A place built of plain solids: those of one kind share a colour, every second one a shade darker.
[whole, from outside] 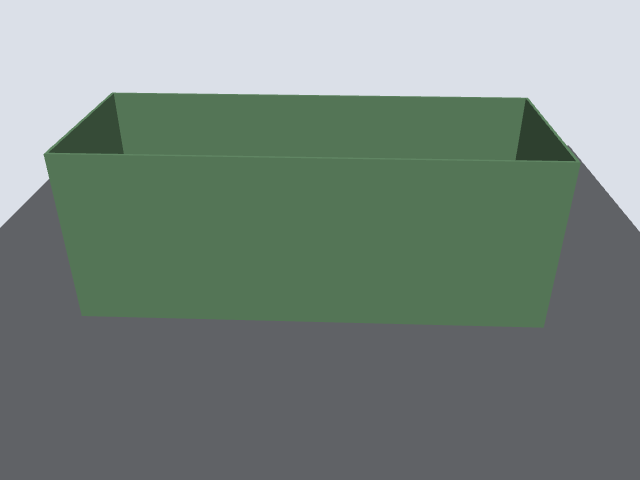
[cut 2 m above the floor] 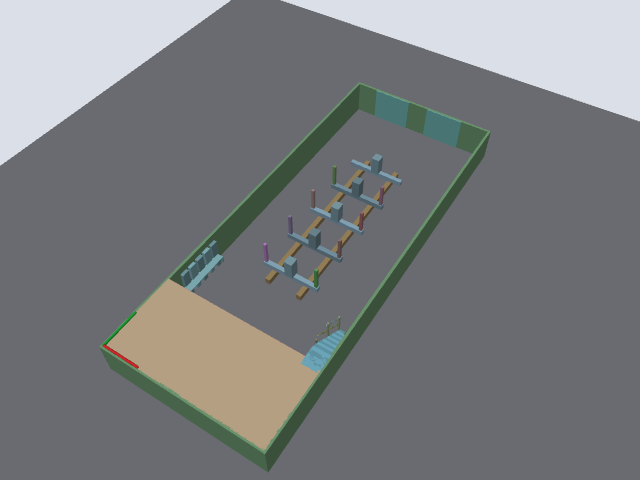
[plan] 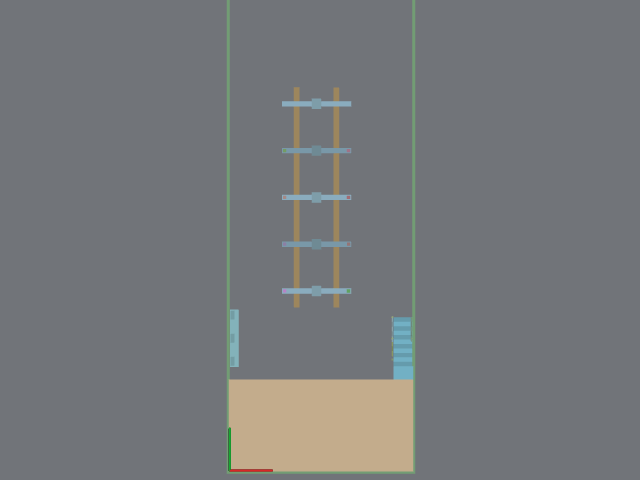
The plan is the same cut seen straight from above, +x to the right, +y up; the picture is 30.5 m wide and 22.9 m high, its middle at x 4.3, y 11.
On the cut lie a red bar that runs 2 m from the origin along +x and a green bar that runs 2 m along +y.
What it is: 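A boat hall 8.7 x 22.6 m, 8.7 m high; a lifeboat 13.1 m long and 4.5 m in beam on its cradle down the middle, its keel 1.70 m over the floor; a walk along either side; at the rear a crew gallery 4.3 m deep at 2.58 m over closed stores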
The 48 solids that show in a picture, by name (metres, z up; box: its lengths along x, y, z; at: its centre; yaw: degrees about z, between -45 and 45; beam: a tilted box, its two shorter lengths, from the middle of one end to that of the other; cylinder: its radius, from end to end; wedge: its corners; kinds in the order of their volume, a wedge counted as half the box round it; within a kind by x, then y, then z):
{
 "gal_1": {"box": [8.8, 4.39, 2.63], "at": [4.35, 2.15, 1.26]},
 "wall_1": {"box": [0.15, 22.92, 8.75], "at": [-0.07, 11.31, 4.33]},
 "wall_2": {"box": [9.0, 0.15, 8.75], "at": [4.35, -0.07, 4.33]},
 "wall_3": {"box": [9.0, 0.15, 8.75], "at": [4.35, 22.7, 4.33]},
 "wall_4": {"box": [0.15, 22.92, 8.75], "at": [8.78, 11.31, 4.33]},
 "stair_1": {"box": [0.95, 0.62, 2.46], "at": [8.28, 4.24, 1.18]},
 "stair_2": {"box": [0.95, 0.62, 2.29], "at": [8.28, 4.45, 1.09]},
 "stair_3": {"box": [0.95, 0.62, 2.11], "at": [8.28, 4.67, 1.01]},
 "stair_4": {"box": [0.95, 0.62, 1.94], "at": [8.28, 4.88, 0.92]},
 "stair_5": {"box": [0.95, 0.62, 1.77], "at": [8.28, 5.09, 0.83]},
 "stair_6": {"box": [0.95, 0.62, 1.6], "at": [8.28, 5.3, 0.75]},
 "stair_7": {"box": [0.95, 0.62, 1.43], "at": [8.28, 5.52, 0.66]},
 "stair_8": {"box": [0.95, 0.62, 1.25], "at": [8.28, 5.73, 0.58]},
 "stair_9": {"box": [0.95, 0.62, 1.08], "at": [8.28, 5.94, 0.49]},
 "stair_10": {"box": [0.95, 0.62, 0.91], "at": [8.28, 6.15, 0.41]},
 "stair_11": {"box": [0.95, 0.62, 0.74], "at": [8.28, 6.37, 0.32]},
 "stair_12": {"box": [0.95, 0.62, 0.57], "at": [8.28, 6.58, 0.23]},
 "stair_13": {"box": [0.95, 0.62, 0.39], "at": [8.28, 6.79, 0.15]},
 "stair_14": {"box": [0.95, 0.62, 0.22], "at": [8.28, 7.0, 0.06]},
 "beam_1": {"box": [0.28, 10.5, 0.39], "at": [3.19, 13.03, 0.14]},
 "beam_2": {"box": [0.28, 10.5, 0.39], "at": [5.09, 13.03, 0.14]},
 "cross_1": {"box": [3.31, 0.26, 0.3], "at": [4.14, 8.57, 0.49]},
 "cross_2": {"box": [3.31, 0.26, 0.3], "at": [4.14, 10.8, 0.49]},
 "cross_3": {"box": [3.31, 0.26, 0.3], "at": [4.14, 13.03, 0.49]},
 "cross_4": {"box": [3.31, 0.26, 0.3], "at": [4.14, 15.26, 0.49]},
 "cross_5": {"box": [3.31, 0.26, 0.3], "at": [4.14, 17.5, 0.49]},
 "keelblock_1": {"box": [0.46, 0.5, 1.06], "at": [4.14, 8.57, 1.17]},
 "keelblock_2": {"box": [0.46, 0.5, 1.06], "at": [4.14, 10.8, 1.17]},
 "keelblock_3": {"box": [0.46, 0.5, 1.06], "at": [4.14, 13.03, 1.17]},
 "keelblock_4": {"box": [0.46, 0.5, 1.06], "at": [4.14, 15.26, 1.17]},
 "keelblock_5": {"box": [0.46, 0.5, 1.06], "at": [4.14, 17.5, 1.17]},
 "sdoor_1": {"box": [2.28, 0.05, 5.25], "at": [2.38, 22.59, 2.58]},
 "sdoor_2": {"box": [2.28, 0.05, 5.25], "at": [5.9, 22.59, 2.58]},
 "kit_1": {"box": [0.19, 0.43, 0.9], "at": [0.12, 5.21, 1.17]},
 "kit_2": {"box": [0.19, 0.43, 0.9], "at": [0.12, 5.76, 1.17]},
 "kit_3": {"box": [0.19, 0.43, 0.9], "at": [0.12, 6.32, 1.17]},
 "kit_4": {"box": [0.19, 0.43, 0.9], "at": [0.12, 6.87, 1.17]},
 "kit_5": {"box": [0.19, 0.43, 0.9], "at": [0.12, 7.42, 1.17]},
 "kit_6": {"box": [0.42, 2.75, 0.04], "at": [0.21, 6.32, 0.43]},
 "face_1": {"box": [7.8, 0.012, 2.6], "at": [3.9, 4.35, 1.25]},
 "shore3e_1": {"box": [0.16, 0.16, 1.83], "at": [5.66, 15.26, 1.55]},
 "shore3w_1": {"box": [0.16, 0.16, 1.83], "at": [2.61, 15.26, 1.55]},
 "shore0e_1": {"box": [0.16, 0.16, 1.62], "at": [5.66, 8.57, 1.45]},
 "shore0w_1": {"box": [0.16, 0.16, 1.62], "at": [2.61, 8.57, 1.45]},
 "shore2e_1": {"box": [0.16, 0.16, 1.62], "at": [5.66, 13.03, 1.45]},
 "shore2w_1": {"box": [0.16, 0.16, 1.62], "at": [2.61, 13.03, 1.45]},
 "shore1e_1": {"box": [0.16, 0.16, 1.61], "at": [5.66, 10.8, 1.44]},
 "shore1w_1": {"box": [0.16, 0.16, 1.61], "at": [2.61, 10.8, 1.44]}
}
